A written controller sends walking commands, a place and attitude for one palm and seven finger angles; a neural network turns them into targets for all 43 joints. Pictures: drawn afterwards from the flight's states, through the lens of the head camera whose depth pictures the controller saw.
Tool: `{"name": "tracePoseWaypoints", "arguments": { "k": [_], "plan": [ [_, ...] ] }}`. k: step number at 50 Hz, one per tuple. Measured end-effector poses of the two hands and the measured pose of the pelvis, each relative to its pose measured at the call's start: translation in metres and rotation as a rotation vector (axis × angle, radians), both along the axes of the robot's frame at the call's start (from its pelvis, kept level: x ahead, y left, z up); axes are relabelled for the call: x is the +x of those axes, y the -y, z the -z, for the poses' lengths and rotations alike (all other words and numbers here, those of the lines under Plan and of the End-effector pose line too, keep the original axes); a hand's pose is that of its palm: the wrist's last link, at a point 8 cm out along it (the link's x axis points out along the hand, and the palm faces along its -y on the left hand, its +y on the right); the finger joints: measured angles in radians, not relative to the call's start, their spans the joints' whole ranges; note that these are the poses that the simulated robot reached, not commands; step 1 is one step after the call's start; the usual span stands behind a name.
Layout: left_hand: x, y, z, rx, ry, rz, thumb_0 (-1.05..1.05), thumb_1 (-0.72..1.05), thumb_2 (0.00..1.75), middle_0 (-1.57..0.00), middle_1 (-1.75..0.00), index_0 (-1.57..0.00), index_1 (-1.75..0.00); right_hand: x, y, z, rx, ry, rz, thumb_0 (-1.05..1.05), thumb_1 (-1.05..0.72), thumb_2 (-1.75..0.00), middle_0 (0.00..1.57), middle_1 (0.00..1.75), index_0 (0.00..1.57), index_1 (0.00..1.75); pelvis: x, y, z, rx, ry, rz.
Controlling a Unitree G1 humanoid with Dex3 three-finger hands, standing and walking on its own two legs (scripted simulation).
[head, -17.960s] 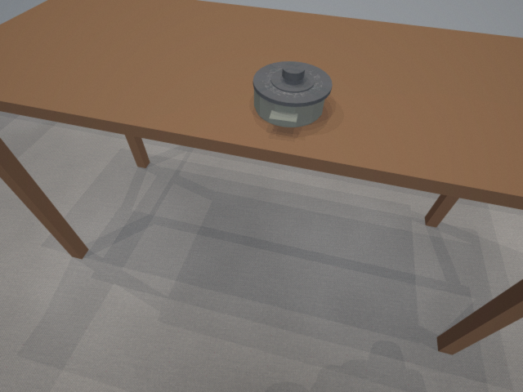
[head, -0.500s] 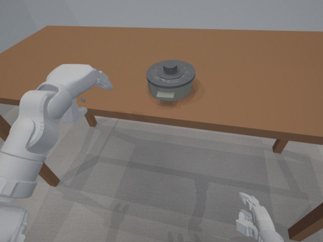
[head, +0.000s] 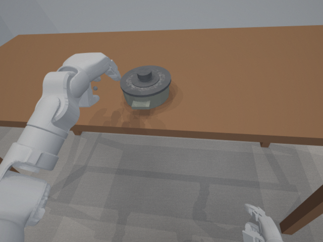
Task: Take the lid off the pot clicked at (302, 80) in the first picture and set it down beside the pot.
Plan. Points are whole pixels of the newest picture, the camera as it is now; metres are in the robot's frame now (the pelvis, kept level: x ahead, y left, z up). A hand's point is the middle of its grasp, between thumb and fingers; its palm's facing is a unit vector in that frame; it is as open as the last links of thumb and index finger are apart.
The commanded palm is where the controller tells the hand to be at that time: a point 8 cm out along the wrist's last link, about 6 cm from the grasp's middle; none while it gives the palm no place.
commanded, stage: move the open hand above the knob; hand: left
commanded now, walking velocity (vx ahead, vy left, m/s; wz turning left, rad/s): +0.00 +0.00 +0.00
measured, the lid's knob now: (144, 73) +0.55 +0.09 +0.15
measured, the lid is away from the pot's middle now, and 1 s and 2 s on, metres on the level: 0.00 0.00 0.00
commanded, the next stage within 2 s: lower the open fingers around the knob in 1.62 s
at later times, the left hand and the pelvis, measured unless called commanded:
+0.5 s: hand (116, 72) +0.46 +0.14 +0.22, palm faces -0.21 -0.03 -0.98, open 10.3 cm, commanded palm +0.44 +0.14 +0.29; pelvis +0.03 +0.00 +0.00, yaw +0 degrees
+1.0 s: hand (140, 53) +0.52 +0.09 +0.23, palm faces -0.23 -0.03 -0.97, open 10.3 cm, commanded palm +0.50 +0.10 +0.29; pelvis +0.04 +0.01 +0.00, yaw -2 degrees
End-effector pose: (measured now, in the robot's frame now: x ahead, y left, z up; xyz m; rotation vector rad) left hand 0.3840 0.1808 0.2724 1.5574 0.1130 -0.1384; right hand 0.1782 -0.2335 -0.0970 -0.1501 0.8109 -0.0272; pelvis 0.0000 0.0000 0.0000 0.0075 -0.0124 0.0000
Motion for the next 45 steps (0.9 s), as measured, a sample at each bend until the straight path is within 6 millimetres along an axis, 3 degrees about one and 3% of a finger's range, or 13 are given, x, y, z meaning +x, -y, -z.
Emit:
{"name": "tracePoseWaypoints", "arguments": {
  "k": [11,19,27,33,37,45],
  "plan": [
    [0.032,0.020,0.003,-0.013,-0.038,-0.005,0.00,-0.43,1.73,-0.87,-0.08,-0.87,-0.08,0.015,0.014,0.001,-0.002,-0.029,0.025,0.01,-0.90,-0.90,0.20,0.30,0.20,0.29,0.019,0.007,0.000,0.008,-0.022,0.002],
    [0.054,0.027,-0.002,-0.025,-0.042,-0.019,0.00,-0.43,1.73,-0.87,-0.08,-0.87,-0.08,0.027,0.008,0.004,0.016,-0.047,0.018,0.01,-0.90,-0.90,0.20,0.30,0.20,0.29,0.028,0.007,0.000,0.011,-0.041,0.000],
    [0.071,0.039,-0.003,-0.015,-0.055,-0.004,0.00,-0.43,1.73,-0.87,-0.08,-0.87,-0.08,0.026,0.000,0.009,0.018,-0.086,0.016,0.01,-0.90,-0.90,0.20,0.30,0.20,0.29,0.033,0.002,0.001,0.010,-0.061,-0.003],
    [0.092,0.042,-0.003,-0.020,-0.084,-0.032,0.00,-0.43,1.73,-0.87,-0.08,-0.87,-0.08,0.011,-0.002,0.014,0.009,-0.135,0.042,0.01,-0.90,-0.90,0.20,0.30,0.20,0.29,0.034,-0.002,0.001,0.008,-0.074,-0.002],
    [0.099,0.056,-0.009,-0.011,-0.062,0.014,0.00,-0.43,1.73,-0.87,-0.08,-0.87,-0.08,-0.004,0.000,0.018,0.003,-0.166,0.069,0.01,-0.90,-0.90,0.20,0.30,0.20,0.29,0.035,-0.006,0.000,0.006,-0.089,0.000],
    [0.123,0.070,-0.010,-0.011,-0.098,-0.005,0.00,-0.43,1.73,-0.87,-0.08,-0.87,-0.08,-0.049,0.005,0.025,-0.019,-0.263,0.149,0.00,-0.90,-0.90,0.20,0.30,0.20,0.29,0.035,-0.012,-0.001,0.005,-0.108,0.015]
  ]
}}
